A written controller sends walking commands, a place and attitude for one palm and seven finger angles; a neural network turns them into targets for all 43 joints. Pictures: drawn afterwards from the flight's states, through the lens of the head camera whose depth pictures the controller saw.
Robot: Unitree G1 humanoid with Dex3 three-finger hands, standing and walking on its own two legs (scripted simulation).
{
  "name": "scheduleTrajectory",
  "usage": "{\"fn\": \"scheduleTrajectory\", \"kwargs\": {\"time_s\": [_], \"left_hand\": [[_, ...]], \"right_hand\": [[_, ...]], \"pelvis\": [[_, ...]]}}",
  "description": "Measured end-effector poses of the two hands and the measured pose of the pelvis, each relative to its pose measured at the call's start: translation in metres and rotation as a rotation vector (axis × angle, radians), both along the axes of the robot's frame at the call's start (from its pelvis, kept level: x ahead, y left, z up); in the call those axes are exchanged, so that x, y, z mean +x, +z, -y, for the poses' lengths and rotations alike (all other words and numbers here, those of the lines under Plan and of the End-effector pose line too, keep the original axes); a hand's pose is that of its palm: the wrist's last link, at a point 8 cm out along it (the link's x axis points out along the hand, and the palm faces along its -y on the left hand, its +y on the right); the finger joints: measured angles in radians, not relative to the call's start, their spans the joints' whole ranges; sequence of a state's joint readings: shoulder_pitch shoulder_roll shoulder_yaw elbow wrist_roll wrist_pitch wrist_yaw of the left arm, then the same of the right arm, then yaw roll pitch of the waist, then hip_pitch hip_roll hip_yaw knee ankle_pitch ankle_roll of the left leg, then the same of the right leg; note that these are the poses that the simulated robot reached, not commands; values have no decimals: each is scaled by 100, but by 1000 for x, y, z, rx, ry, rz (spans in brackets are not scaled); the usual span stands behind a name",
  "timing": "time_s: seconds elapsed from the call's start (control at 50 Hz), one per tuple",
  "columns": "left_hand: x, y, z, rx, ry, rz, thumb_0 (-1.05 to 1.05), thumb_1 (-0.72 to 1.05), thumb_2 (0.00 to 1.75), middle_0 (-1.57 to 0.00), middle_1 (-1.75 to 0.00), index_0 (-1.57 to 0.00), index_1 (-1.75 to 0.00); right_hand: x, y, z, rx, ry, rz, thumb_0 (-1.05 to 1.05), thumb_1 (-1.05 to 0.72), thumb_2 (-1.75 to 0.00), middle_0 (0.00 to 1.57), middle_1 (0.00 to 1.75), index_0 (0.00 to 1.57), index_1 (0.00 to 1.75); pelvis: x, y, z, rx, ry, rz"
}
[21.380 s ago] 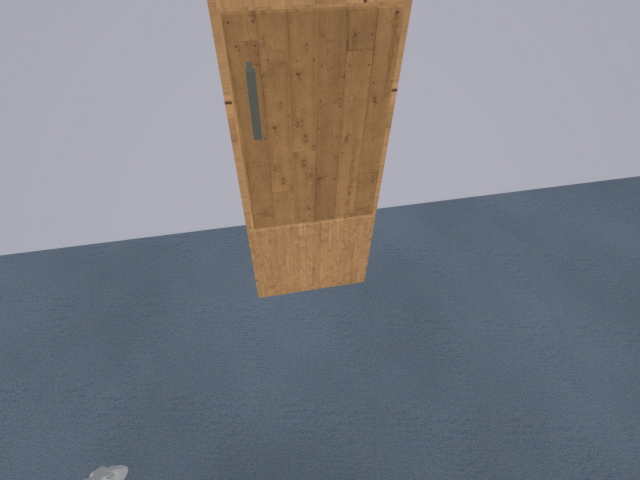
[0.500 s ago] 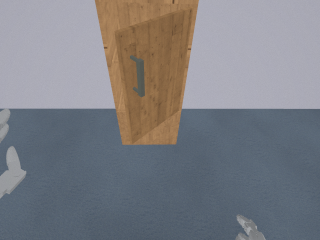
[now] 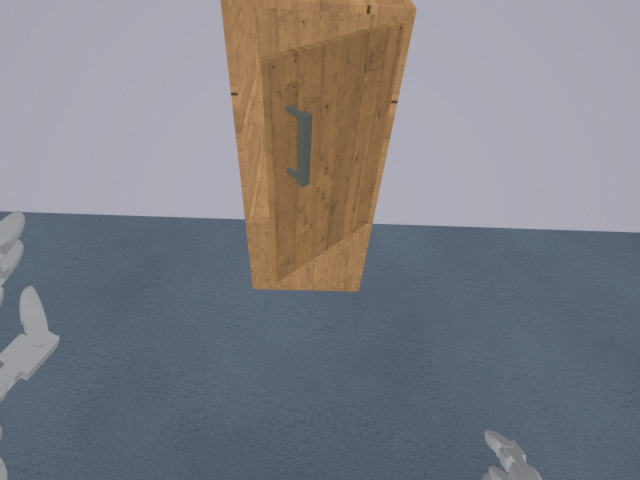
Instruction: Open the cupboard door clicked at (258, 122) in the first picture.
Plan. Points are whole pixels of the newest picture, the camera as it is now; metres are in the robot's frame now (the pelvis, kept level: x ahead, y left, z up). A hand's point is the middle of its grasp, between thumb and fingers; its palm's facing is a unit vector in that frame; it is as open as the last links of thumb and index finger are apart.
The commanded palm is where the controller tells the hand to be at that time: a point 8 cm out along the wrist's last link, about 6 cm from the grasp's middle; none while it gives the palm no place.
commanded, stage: stop stepping back and stand still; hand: left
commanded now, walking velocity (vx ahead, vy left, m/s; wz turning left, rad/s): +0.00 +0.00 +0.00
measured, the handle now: (297, 147) +0.70 +0.09 +0.06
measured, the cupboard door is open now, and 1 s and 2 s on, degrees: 43 43 43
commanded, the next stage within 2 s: let the arm hang, fingers relaxed in 0.20 s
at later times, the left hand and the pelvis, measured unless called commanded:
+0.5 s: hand (153, 479) +0.15 +0.22 -0.09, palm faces +0.01 -0.94 -0.35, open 7.4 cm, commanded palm none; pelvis -0.01 +0.00 +0.00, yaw +0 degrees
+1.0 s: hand out of the picture -0.02 +0.23 -0.15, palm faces +0.04 -0.95 -0.31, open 7.3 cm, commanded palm none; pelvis -0.02 +0.00 +0.01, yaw +1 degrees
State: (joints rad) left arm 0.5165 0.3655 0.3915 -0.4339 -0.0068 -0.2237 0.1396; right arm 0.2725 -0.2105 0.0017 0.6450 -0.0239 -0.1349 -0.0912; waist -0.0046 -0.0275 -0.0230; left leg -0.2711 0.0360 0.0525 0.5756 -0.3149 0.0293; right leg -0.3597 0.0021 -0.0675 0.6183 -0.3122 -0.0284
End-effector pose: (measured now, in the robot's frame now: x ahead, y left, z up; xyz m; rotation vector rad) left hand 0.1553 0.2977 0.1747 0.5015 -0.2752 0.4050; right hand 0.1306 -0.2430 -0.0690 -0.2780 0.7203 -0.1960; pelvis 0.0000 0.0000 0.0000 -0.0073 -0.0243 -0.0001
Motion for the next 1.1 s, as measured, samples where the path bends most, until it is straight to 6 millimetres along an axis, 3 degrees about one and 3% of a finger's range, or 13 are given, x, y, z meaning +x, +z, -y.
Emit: {"fn": "scheduleTrajectory", "kwargs": {"time_s": [0.16,0.3,0.32,0.34,0.38,0.44,0.52,0.56,0.6,0.72,0.84,0.94,1.1], "left_hand": [[8,27,-2,97,5,41,2,88,90,-21,-30,-22,-30],[22,16,9,62,-33,-36,1,89,90,-21,-30,-21,-30],[26,7,9,66,-50,-74,1,89,90,-21,-30,-21,-30],[32,-11,7,52,-62,-151,1,89,90,-21,-30,-21,-30],[40,-66,2,-36,-47,-380,0,89,90,-20,-30,-21,-30],[25,-160,9,-199,10,-758,0,90,90,-20,-30,-20,-30],[-37,-253,45,-376,21,-1156,1,90,90,-20,-30,-20,-30],[-73,-284,65,-456,15,-1303,1,90,90,-20,-30,-20,-30],[-105,-301,78,-529,45,-1401,1,92,90,-20,-30,-21,-30],[-169,-308,60,-568,177,-1557,0,97,90,-21,-30,-21,-30],[-199,-297,38,-545,280,-1626,0,93,90,-21,-30,-21,-30],[-193,-290,26,-519,310,-1606,1,92,90,-20,-30,-21,-30],[-153,-287,27,-501,264,-1519,1,91,90,-20,-30,-20,-30]], "right_hand": [[12,2,-29,85,45,28,2,-90,-90,20,30,21,30],[23,-2,-19,97,28,21,2,-90,-90,20,30,21,30],[23,-4,-15,97,35,19,2,-90,-90,20,30,21,30],[23,-9,-11,97,47,2,1,-90,-90,20,30,21,30],[19,-23,1,94,46,-56,1,-90,-90,20,30,21,30],[4,-39,15,89,14,-142,1,-90,-90,20,30,21,30],[-33,-47,25,75,-25,-274,1,-90,-90,20,30,21,30],[-57,-48,27,62,-39,-359,1,-90,-90,20,30,20,30],[-81,-49,27,52,-51,-449,1,-90,-90,20,30,20,30],[-142,-53,16,68,-76,-667,1,-90,-90,20,30,20,30],[-166,-61,-2,123,-96,-732,1,-90,-90,20,30,20,30],[-163,-67,-14,158,-95,-720,1,-90,-90,20,30,20,30],[-140,-70,-15,166,-86,-657,1,-90,-90,20,30,21,30]], "pelvis": [[8,6,3,14,-2,1],[4,6,2,5,-17,-11],[3,6,1,4,-7,-21],[2,4,-1,4,2,-28],[-1,1,-5,9,11,-36],[-4,-2,-6,20,9,-33],[-8,-1,-1,24,11,-12],[-11,0,2,21,15,-3],[-13,2,4,16,17,0],[-18,9,6,0,27,-4],[-17,12,1,0,24,-2],[-16,13,-2,6,21,4],[-13,14,-4,14,17,9]]}}
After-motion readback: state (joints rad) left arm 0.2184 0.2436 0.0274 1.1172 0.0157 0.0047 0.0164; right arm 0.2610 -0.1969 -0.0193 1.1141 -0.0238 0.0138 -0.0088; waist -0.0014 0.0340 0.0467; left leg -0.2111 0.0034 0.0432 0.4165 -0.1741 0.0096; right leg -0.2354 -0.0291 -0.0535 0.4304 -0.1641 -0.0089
